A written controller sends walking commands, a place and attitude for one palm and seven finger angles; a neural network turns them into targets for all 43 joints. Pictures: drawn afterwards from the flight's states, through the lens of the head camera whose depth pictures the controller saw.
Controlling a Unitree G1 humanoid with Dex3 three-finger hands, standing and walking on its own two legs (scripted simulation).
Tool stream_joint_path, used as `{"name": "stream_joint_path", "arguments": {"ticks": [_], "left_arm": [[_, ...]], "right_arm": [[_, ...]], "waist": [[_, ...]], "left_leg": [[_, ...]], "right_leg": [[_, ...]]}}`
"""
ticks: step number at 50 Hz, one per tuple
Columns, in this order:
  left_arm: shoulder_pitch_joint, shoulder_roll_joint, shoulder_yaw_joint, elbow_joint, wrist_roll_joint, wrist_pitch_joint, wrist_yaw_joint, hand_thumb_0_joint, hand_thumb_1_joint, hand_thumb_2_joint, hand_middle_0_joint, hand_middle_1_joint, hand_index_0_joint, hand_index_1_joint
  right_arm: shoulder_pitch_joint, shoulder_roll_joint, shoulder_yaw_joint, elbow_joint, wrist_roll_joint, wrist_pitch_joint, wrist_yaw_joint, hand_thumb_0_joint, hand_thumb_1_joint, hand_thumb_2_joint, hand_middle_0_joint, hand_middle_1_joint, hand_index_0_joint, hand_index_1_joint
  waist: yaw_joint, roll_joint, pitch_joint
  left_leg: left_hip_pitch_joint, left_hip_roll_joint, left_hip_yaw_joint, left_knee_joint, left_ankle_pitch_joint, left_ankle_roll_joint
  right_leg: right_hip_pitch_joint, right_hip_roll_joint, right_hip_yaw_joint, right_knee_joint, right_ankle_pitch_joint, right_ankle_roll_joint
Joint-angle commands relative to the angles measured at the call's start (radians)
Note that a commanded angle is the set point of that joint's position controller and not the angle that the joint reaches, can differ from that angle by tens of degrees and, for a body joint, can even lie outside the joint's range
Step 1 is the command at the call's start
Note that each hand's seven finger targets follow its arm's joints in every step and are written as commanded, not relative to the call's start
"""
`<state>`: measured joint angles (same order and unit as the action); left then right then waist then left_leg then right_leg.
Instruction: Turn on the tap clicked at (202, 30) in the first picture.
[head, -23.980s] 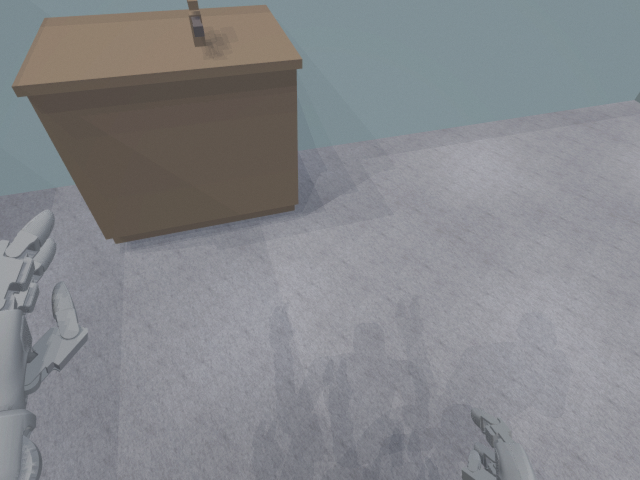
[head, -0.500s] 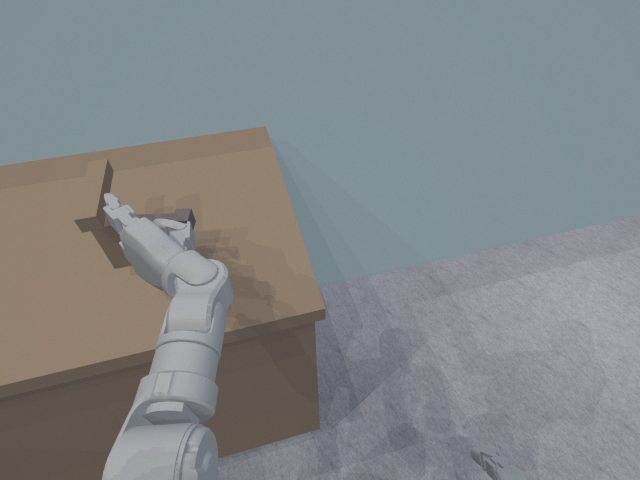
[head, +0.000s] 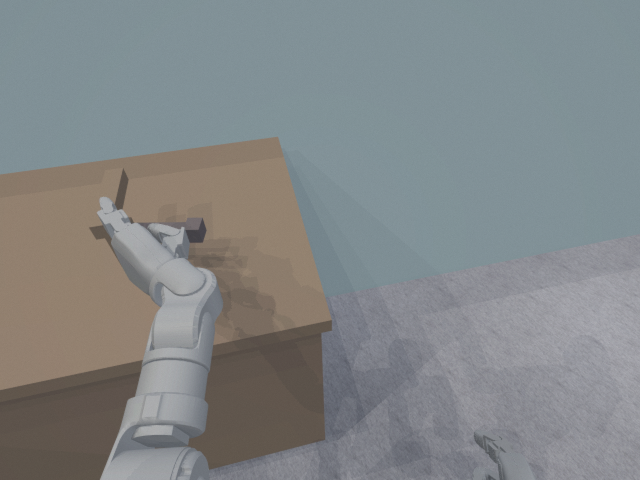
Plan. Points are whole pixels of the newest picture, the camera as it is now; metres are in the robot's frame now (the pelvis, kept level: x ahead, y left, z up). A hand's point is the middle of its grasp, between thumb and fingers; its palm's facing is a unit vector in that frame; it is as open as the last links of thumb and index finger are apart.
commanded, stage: lift the hand up off the lever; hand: left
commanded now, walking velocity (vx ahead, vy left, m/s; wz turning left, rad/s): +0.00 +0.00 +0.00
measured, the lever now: (195, 230) +0.46 +0.24 +0.06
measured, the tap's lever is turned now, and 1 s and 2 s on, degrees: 77 77 77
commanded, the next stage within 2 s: draw the hand back beside the body in 0.34 s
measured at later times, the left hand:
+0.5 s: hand (197, 229) +0.39 +0.19 +0.13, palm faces +0.73 -0.67 -0.11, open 7.8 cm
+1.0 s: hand (151, 286) +0.28 +0.21 +0.15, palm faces +0.28 -0.93 -0.24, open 7.7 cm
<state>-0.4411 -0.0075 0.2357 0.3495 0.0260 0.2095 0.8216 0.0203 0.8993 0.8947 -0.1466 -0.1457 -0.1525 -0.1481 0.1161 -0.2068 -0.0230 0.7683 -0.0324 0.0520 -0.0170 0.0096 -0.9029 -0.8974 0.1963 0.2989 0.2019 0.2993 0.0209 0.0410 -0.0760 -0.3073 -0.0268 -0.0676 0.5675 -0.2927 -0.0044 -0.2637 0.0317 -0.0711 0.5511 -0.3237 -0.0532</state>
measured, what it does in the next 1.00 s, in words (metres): stands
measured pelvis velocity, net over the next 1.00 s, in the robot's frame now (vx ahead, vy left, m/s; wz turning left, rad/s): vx -0.01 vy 0.01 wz -0.03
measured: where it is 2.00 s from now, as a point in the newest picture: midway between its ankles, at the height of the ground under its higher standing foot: outside the picture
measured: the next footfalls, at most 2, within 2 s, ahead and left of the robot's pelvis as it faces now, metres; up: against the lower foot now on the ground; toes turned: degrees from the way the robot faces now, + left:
none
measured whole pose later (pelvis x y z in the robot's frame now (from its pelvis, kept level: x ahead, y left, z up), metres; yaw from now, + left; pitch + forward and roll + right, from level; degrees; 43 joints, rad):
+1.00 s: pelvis -0.01 +0.01 +0.01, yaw -2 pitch -5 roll +0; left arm 0.04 0.29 0.13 -0.01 -0.08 -0.08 0.13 0.02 0.90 0.89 -0.17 -0.20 -0.17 -0.21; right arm 0.17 -0.25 0.00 0.67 0.02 -0.03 -0.05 0.01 -0.90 -0.90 0.20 0.30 0.20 0.30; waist 0.04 0.06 0.05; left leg -0.09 -0.02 -0.03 0.39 -0.21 0.01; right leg -0.06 0.04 -0.03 0.38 -0.23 -0.04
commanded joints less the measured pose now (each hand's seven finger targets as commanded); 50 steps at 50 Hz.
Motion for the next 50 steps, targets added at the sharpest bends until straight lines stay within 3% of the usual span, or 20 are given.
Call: {"name": "stream_joint_path", "arguments": {"ticks": [1, 6, 14, 16, 20, 21, 22, 23, 24, 26, 29, 31, 32, 33, 34, 36, 37, 41, 45, 50], "left_arm": [[-0.432, 0.117, -0.038, -0.236, 0.035, -0.036, 0.005, 0.000, 0.900, 0.900, -0.150, -0.150, -0.150, -0.150], [-0.454, 0.148, -0.006, -0.223, 0.040, -0.014, 0.017, 0.000, 0.900, 0.900, -0.150, -0.150, -0.150, -0.150], [-0.474, 0.061, -0.075, -0.204, 0.043, 0.001, 0.018, 0.000, 0.900, 0.900, -0.150, -0.150, -0.150, -0.150], [-0.437, 0.113, -0.022, -0.199, 0.043, 0.006, 0.023, 0.000, 0.900, 0.900, -0.150, -0.150, -0.150, -0.150], [-0.482, 0.093, -0.042, -0.207, 0.049, 0.007, 0.028, 0.000, 0.900, 0.900, -0.150, -0.150, -0.150, -0.150], [-0.463, 0.141, -0.002, -0.202, 0.051, 0.008, 0.029, 0.000, 0.900, 0.900, -0.150, -0.150, -0.150, -0.150], [-0.501, 0.099, -0.044, -0.217, 0.056, 0.004, 0.029, 0.000, 0.900, 0.900, -0.150, -0.150, -0.150, -0.150], [-0.452, 0.096, -0.217, -0.310, 0.100, -0.021, -0.131, 0.000, 0.900, 0.900, -0.151, -0.153, -0.151, -0.153], [-0.399, 0.201, -0.105, -0.331, 0.074, -0.037, -0.199, 0.000, 0.900, 0.900, -0.152, -0.156, -0.152, -0.156], [-0.288, 0.252, -0.091, -0.418, 0.029, -0.063, -0.329, 0.000, 0.900, 0.900, -0.154, -0.162, -0.154, -0.162], [-0.046, 0.314, -0.007, -0.439, -0.084, -0.089, -0.499, 0.000, 0.900, 0.900, -0.157, -0.171, -0.157, -0.171], [0.076, 0.328, 0.051, -0.479, -0.138, -0.057, -0.507, 0.000, 0.900, 0.900, -0.159, -0.177, -0.159, -0.177], [0.074, 0.305, 0.034, -0.517, -0.145, -0.039, -0.496, 0.000, 0.900, 0.900, -0.160, -0.180, -0.160, -0.180], [0.201, 0.479, 0.035, -0.442, -0.095, -0.107, -0.572, 0.000, 0.900, 0.900, -0.161, -0.183, -0.161, -0.183], [0.227, 0.481, 0.056, -0.451, -0.108, -0.150, -0.607, 0.000, 0.900, 0.900, -0.162, -0.186, -0.162, -0.186], [0.147, 0.490, 0.010, -0.623, -0.108, -0.229, -0.651, 0.000, 0.900, 0.900, -0.164, -0.192, -0.164, -0.192], [0.106, 0.486, -0.016, -0.670, -0.100, -0.259, -0.658, 0.000, 0.900, 0.900, -0.165, -0.195, -0.165, -0.195], [0.127, 0.444, -0.075, -0.681, -0.097, -0.318, -0.672, 0.000, 0.900, 0.900, -0.169, -0.207, -0.169, -0.207], [0.178, 0.445, -0.064, -0.567, -0.099, -0.346, -0.677, 0.000, 0.900, 0.900, -0.173, -0.219, -0.173, -0.219], [0.255, 0.472, -0.017, -0.607, -0.097, -0.383, -0.688, 0.000, 0.900, 0.900, -0.178, -0.234, -0.178, -0.234]], "right_arm": [[-0.149, -0.100, -0.027, -0.130, -0.003, -0.055, -0.010, 0.000, -0.900, -0.900, 0.200, 0.300, 0.200, 0.300], [-0.166, -0.094, -0.021, -0.124, -0.005, -0.054, -0.013, 0.000, -0.900, -0.900, 0.200, 0.300, 0.200, 0.300], [-0.160, -0.091, -0.020, -0.127, -0.005, -0.056, 0.002, 0.000, -0.900, -0.900, 0.200, 0.300, 0.200, 0.300], [-0.153, -0.097, -0.024, -0.126, -0.008, -0.050, 0.000, 0.000, -0.900, -0.900, 0.200, 0.300, 0.200, 0.300], [-0.164, -0.089, -0.019, -0.130, -0.005, -0.047, 0.002, 0.000, -0.900, -0.900, 0.200, 0.300, 0.200, 0.300], [-0.161, -0.096, -0.023, -0.124, -0.006, -0.043, -0.001, 0.000, -0.900, -0.900, 0.200, 0.300, 0.200, 0.300], [-0.167, -0.090, -0.018, -0.126, -0.005, -0.046, 0.001, 0.000, -0.900, -0.900, 0.200, 0.300, 0.200, 0.300], [-0.107, -0.117, -0.023, -0.142, -0.006, -0.022, -0.017, 0.000, -0.900, -0.900, 0.200, 0.300, 0.200, 0.300], [-0.098, -0.118, -0.032, -0.171, 0.008, -0.014, -0.036, 0.000, -0.900, -0.900, 0.200, 0.300, 0.200, 0.300], [-0.090, -0.111, -0.021, -0.202, 0.021, 0.008, -0.058, 0.000, -0.900, -0.900, 0.200, 0.300, 0.200, 0.300], [-0.101, -0.103, -0.003, -0.252, 0.052, 0.019, -0.074, 0.000, -0.900, -0.900, 0.200, 0.300, 0.200, 0.300], [-0.139, -0.095, 0.007, -0.276, 0.068, 0.017, -0.077, 0.000, -0.900, -0.900, 0.200, 0.300, 0.200, 0.300], [-0.158, -0.092, 0.017, -0.284, 0.076, 0.013, -0.076, 0.000, -0.900, -0.900, 0.200, 0.300, 0.200, 0.300], [-0.063, -0.114, 0.000, -0.250, 0.044, -0.005, -0.055, 0.000, -0.900, -0.900, 0.200, 0.300, 0.200, 0.300], [-0.072, -0.115, -0.004, -0.272, 0.053, -0.016, -0.046, 0.000, -0.900, -0.900, 0.200, 0.300, 0.200, 0.300], [-0.085, -0.114, -0.008, -0.292, 0.057, -0.049, -0.040, 0.000, -0.900, -0.900, 0.200, 0.300, 0.200, 0.300], [-0.088, -0.116, -0.006, -0.295, 0.054, -0.073, -0.036, 0.000, -0.900, -0.900, 0.200, 0.300, 0.200, 0.300], [-0.079, -0.126, -0.009, -0.281, 0.053, -0.129, -0.035, 0.000, -0.900, -0.900, 0.200, 0.300, 0.200, 0.300], [-0.078, -0.133, -0.007, -0.261, 0.052, -0.141, -0.042, 0.000, -0.900, -0.900, 0.200, 0.300, 0.200, 0.300], [-0.083, -0.124, -0.003, -0.267, 0.049, -0.144, -0.038, 0.000, -0.900, -0.900, 0.200, 0.300, 0.200, 0.300]], "waist": [[-0.003, -0.065, -0.235], [0.011, -0.060, -0.246], [0.000, -0.078, -0.248], [0.017, -0.079, -0.265], [0.009, -0.082, -0.247], [0.018, -0.076, -0.252], [0.007, -0.050, -0.248], [-0.055, -0.120, -0.256], [-0.024, -0.108, -0.298], [-0.003, -0.055, -0.322], [0.035, -0.100, -0.253], [0.070, -0.056, -0.204], [0.063, -0.068, -0.176], [0.004, -0.115, -0.094], [0.022, -0.119, -0.087], [0.008, 0.039, -0.081], [-0.004, 0.052, -0.074], [-0.019, 0.022, -0.037], [-0.018, -0.087, 0.027], [0.005, 0.003, -0.028]], "left_leg": [[0.099, 0.015, 0.040, -0.043, 0.302, 0.003], [0.096, 0.013, 0.043, -0.055, 0.283, 0.002], [0.115, 0.021, 0.040, -0.048, 0.332, -0.006], [0.114, 0.019, 0.041, -0.048, 0.354, -0.008], [0.095, 0.020, 0.045, -0.046, 0.326, -0.001], [0.092, 0.021, 0.043, -0.051, 0.311, -0.002], [0.096, 0.020, 0.046, -0.049, 0.299, 0.000], [0.141, 0.016, 0.055, -0.046, 0.350, 0.022], [0.156, 0.017, 0.061, -0.044, 0.391, 0.033], [0.185, 0.014, 0.060, -0.057, 0.431, 0.033], [0.159, 0.018, 0.066, -0.091, 0.410, 0.035], [0.145, 0.015, 0.073, -0.117, 0.370, 0.029], [0.141, 0.016, 0.076, -0.129, 0.354, 0.030], [0.149, 0.033, 0.063, -0.147, 0.303, 0.034], [0.139, 0.030, 0.071, -0.160, 0.291, 0.040], [0.206, 0.023, 0.076, -0.173, 0.282, 0.038], [0.234, 0.023, 0.068, -0.179, 0.278, 0.038], [0.293, 0.026, 0.053, -0.202, 0.242, 0.039], [0.252, 0.019, 0.050, -0.226, 0.123, 0.049], [0.261, 0.017, 0.045, -0.244, 0.148, 0.041]], "right_leg": [[0.099, -0.046, 0.019, -0.088, 0.303, 0.021], [0.113, -0.048, 0.024, -0.099, 0.275, 0.023], [0.097, -0.045, 0.013, -0.083, 0.309, 0.019], [0.116, -0.042, 0.013, -0.078, 0.336, 0.018], [0.108, -0.050, 0.018, -0.083, 0.323, 0.022], [0.112, -0.046, 0.021, -0.089, 0.291, 0.020], [0.096, -0.049, 0.022, -0.090, 0.276, 0.021], [0.115, -0.045, 0.049, -0.050, 0.408, 0.018], [0.161, -0.045, 0.056, -0.050, 0.494, 0.017], [0.223, -0.043, 0.067, -0.048, 0.569, 0.018], [0.275, -0.040, 0.074, -0.074, 0.622, 0.029], [0.288, -0.039, 0.072, -0.104, 0.567, 0.031], [0.275, -0.039, 0.069, -0.116, 0.531, 0.033], [0.235, -0.053, 0.079, -0.138, 0.524, 0.054], [0.239, -0.051, 0.082, -0.151, 0.503, 0.052], [0.218, -0.043, 0.085, -0.179, 0.413, 0.035], [0.191, -0.038, 0.083, -0.194, 0.380, 0.032], [0.151, -0.024, 0.076, -0.228, 0.294, 0.030], [0.128, -0.024, 0.079, -0.264, 0.163, 0.036], [0.191, -0.028, 0.078, -0.264, 0.186, 0.025]]}}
